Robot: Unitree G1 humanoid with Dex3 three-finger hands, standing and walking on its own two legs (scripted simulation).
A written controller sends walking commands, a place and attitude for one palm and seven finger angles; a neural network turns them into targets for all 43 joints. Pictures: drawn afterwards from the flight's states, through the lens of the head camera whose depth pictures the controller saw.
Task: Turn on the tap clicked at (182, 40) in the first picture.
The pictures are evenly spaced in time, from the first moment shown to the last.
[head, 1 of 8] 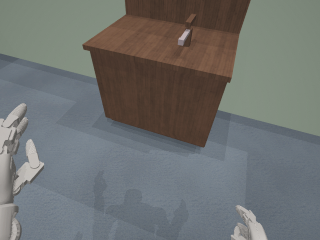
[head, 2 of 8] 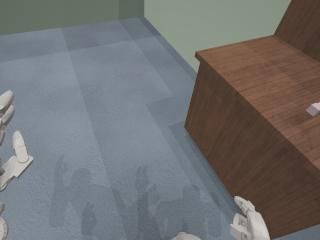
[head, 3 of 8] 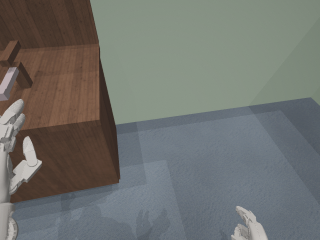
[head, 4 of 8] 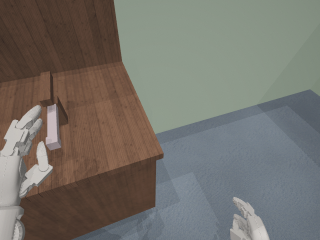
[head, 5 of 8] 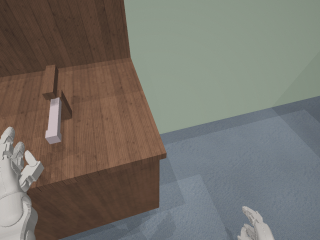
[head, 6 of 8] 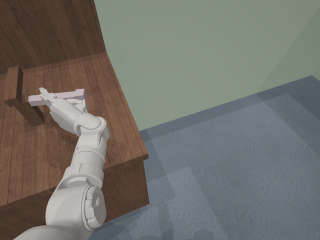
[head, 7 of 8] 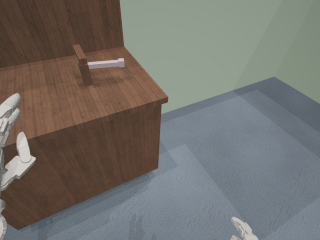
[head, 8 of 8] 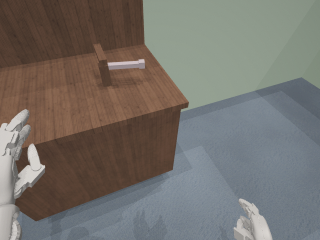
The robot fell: no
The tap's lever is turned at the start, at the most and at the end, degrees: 0 76 76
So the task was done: yes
